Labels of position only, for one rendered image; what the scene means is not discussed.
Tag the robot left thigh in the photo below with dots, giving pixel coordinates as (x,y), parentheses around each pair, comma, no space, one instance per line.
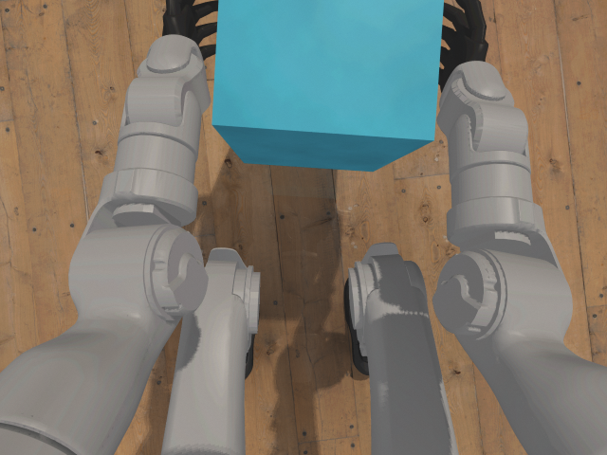
(206,414)

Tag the carton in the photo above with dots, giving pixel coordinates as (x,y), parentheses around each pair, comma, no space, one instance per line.
(329,84)

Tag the robot left upper arm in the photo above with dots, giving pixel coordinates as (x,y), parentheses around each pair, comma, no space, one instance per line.
(78,393)

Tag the left robot hand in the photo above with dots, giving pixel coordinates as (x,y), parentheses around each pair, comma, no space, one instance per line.
(181,17)

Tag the robot right forearm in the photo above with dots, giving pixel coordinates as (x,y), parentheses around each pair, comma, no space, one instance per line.
(491,195)

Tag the robot right upper arm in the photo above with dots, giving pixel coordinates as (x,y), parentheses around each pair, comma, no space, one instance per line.
(510,313)

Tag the robot thigh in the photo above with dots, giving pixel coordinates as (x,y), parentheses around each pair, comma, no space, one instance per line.
(410,414)
(206,414)

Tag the robot left forearm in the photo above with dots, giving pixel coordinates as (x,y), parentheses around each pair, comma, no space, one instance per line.
(152,181)

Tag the robot right thigh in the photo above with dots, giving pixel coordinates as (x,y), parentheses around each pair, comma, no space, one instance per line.
(410,414)

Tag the right robot hand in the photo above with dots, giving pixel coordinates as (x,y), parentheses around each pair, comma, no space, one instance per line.
(468,42)

